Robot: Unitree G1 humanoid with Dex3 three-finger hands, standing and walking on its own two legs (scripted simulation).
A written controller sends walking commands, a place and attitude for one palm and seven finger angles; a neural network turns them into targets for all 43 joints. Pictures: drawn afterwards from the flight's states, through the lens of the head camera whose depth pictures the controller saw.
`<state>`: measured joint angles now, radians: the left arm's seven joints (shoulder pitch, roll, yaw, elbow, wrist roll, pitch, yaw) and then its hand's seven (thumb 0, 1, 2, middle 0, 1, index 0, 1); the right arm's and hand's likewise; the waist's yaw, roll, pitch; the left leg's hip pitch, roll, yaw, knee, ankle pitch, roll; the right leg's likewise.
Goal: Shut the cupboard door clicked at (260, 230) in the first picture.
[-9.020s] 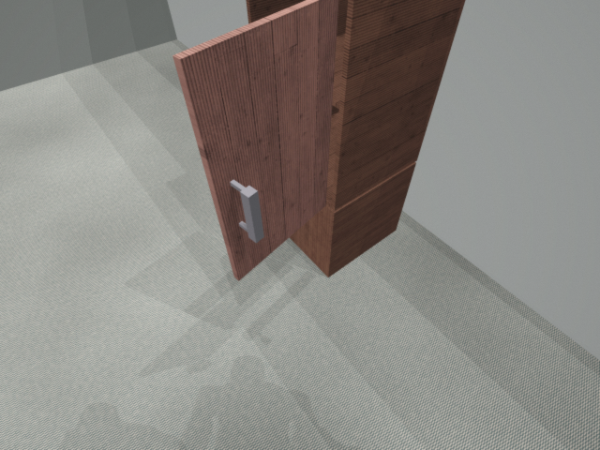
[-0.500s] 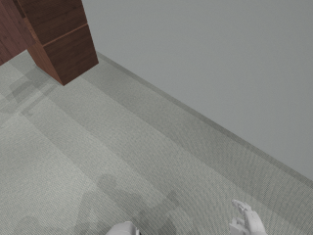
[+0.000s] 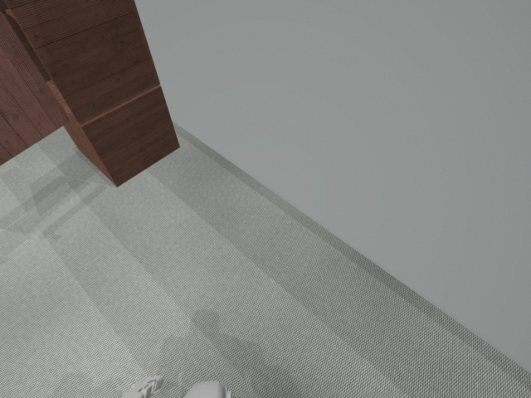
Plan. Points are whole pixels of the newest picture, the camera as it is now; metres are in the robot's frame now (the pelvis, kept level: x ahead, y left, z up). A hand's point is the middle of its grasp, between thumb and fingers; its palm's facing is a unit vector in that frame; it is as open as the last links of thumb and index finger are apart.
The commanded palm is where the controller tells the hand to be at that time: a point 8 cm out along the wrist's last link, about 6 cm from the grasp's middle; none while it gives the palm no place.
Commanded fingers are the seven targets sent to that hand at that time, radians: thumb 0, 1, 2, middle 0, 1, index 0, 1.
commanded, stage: walk to a spot facing it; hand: left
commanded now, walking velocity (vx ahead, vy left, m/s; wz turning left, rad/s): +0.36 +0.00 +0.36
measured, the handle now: out of the picture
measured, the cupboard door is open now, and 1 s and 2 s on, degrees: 100 100 100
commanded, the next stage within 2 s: turn to face it in 1.18 s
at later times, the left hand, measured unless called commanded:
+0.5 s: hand (144, 387) +0.17 +0.23 -0.18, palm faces +0.22 -0.97 -0.15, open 7.4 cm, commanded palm none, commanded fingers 0.00 0.90 0.90 -0.20 -0.30 -0.20 -0.30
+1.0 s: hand (184, 217) +0.51 +0.20 -0.15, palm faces +0.23 -0.95 -0.20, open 7.2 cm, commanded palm none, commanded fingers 0.00 0.90 0.90 -0.20 -0.30 -0.20 -0.30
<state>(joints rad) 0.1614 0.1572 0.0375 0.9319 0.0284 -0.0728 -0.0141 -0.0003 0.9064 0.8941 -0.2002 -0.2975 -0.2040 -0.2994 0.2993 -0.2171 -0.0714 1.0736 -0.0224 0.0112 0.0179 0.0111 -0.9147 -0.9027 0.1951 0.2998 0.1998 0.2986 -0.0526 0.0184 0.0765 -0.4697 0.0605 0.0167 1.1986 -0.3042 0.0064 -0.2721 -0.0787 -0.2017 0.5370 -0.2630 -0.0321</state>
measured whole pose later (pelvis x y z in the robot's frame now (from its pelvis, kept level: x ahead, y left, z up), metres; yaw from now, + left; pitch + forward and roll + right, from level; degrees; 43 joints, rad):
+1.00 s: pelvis +0.45 +0.01 +0.00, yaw +14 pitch -1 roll +1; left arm 0.15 0.15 0.06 0.99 0.01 -0.09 0.01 -0.02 0.93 0.89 -0.20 -0.30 -0.21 -0.30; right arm 0.33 -0.17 -0.06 1.12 -0.02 0.00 0.01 0.01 -0.91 -0.90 0.20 0.30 0.20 0.30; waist -0.06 0.02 0.07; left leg -0.49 0.08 0.02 1.16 -0.28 0.00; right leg -0.22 -0.04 -0.22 0.47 -0.24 -0.06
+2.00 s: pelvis +0.71 +0.08 +0.00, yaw +45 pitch +0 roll +2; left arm 0.15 0.18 0.02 0.86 0.02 -0.01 0.02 0.00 0.90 0.89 -0.20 -0.30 -0.21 -0.30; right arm 0.20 -0.26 -0.09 0.97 -0.01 0.08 0.02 0.01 -0.91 -0.90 0.20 0.30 0.20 0.30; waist -0.06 0.01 0.09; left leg -0.50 -0.01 0.00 1.15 -0.44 -0.06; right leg -0.22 -0.08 -0.12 0.52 -0.30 -0.01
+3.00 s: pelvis +0.76 +0.26 -0.01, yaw +59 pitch +0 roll +0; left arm 0.42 0.14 0.04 1.13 0.03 -0.04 0.00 0.00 0.90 0.89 -0.20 -0.30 -0.21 -0.30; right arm 0.19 -0.19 -0.05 1.01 -0.03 -0.03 0.04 0.01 -0.91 -0.90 0.19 0.30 0.20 0.30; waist 0.04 -0.02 0.06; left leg -0.39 0.05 0.11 0.54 -0.15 0.01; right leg -0.07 -0.15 -0.16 0.56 -0.44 0.06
